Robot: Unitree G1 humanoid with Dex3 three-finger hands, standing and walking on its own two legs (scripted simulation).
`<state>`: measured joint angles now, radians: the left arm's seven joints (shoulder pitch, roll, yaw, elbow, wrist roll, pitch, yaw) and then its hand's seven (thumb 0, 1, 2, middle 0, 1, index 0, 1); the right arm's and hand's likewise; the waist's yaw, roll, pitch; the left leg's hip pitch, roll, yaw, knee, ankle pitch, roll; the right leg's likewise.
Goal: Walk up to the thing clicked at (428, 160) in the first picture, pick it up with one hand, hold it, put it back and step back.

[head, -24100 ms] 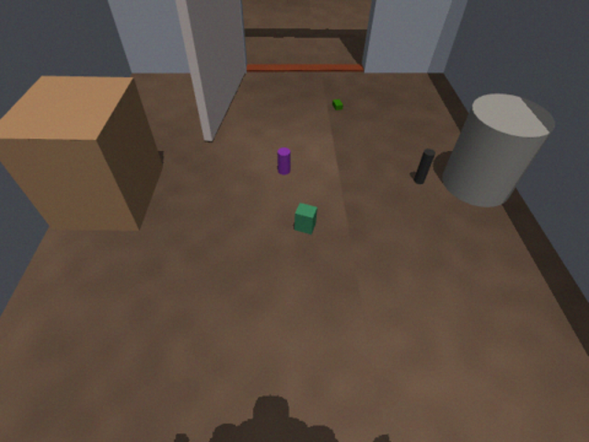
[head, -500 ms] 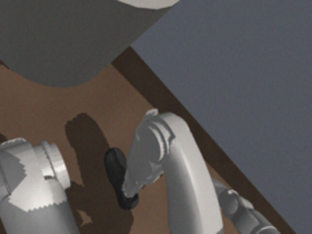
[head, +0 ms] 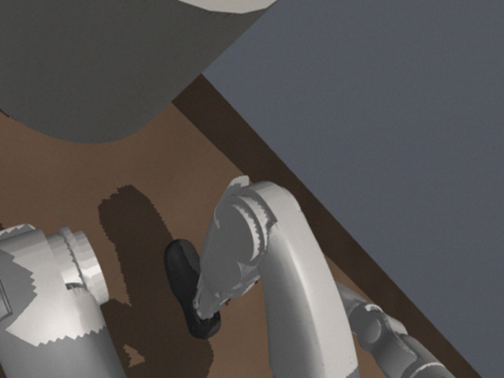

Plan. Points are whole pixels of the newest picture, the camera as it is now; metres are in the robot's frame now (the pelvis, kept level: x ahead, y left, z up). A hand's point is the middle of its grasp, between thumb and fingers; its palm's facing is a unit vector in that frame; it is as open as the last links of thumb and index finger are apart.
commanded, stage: open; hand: left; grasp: from the side
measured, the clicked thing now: out of the picture +0.45 +0.31 -0.21
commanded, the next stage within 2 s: withdraw in 0.08 s
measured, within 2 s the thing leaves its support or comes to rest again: neither
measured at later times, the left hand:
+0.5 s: hand out of the picture +0.46 +0.35 -0.13, palm faces +0.43 -0.90 -0.01, open 16.6 cm
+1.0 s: hand out of the picture +0.36 +0.41 -0.02, palm faces +0.30 -0.87 -0.40, open 17.1 cm
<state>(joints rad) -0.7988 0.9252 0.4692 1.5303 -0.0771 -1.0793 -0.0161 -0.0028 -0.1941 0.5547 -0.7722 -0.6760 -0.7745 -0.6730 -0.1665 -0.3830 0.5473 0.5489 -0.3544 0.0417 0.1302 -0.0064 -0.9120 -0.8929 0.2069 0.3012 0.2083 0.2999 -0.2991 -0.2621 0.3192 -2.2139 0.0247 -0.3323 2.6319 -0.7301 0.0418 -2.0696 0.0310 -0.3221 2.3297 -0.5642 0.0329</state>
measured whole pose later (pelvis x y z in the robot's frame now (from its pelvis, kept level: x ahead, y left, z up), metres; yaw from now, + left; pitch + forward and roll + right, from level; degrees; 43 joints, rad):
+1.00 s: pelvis +0.01 -0.01 +0.07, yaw +8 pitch +31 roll -10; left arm -0.48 0.73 0.41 0.85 0.06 -0.36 -0.12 -0.02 -0.51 0.12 -0.09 -0.08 -0.09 -0.08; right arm 0.08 -0.29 0.14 0.57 -0.03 0.13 0.05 0.00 -0.92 -0.90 0.21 0.30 0.21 0.30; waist -0.12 -0.04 -0.08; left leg -2.18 0.02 -0.11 2.33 -0.70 0.05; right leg -2.11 -0.02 -0.14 2.18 -0.62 0.01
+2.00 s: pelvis +0.10 +0.01 +0.42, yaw +15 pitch +10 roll -3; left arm 0.46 0.23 -0.03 0.00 -0.02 0.27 0.17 -0.01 -0.53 0.07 -0.06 -0.06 -0.06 -0.05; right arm 0.30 -0.21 0.04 0.47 0.05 -0.05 -0.18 0.01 -0.89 -0.90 0.21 0.30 0.21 0.30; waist -0.03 0.05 -0.16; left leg -0.67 0.02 -0.01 1.01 -0.51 0.02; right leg -0.66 0.01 -0.05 0.94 -0.45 0.00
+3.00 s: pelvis +0.11 +0.00 +0.43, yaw +16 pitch +8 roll -2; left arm 0.46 0.21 -0.02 0.01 -0.01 0.25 0.13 -0.01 -0.56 0.04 -0.06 -0.05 -0.06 -0.05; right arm 0.28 -0.21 0.04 0.50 0.02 -0.12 -0.17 0.01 -0.90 -0.90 0.21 0.30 0.21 0.30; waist -0.02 0.03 -0.11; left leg -0.59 0.02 -0.03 0.94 -0.48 0.00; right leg -0.58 0.01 -0.06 0.89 -0.44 -0.01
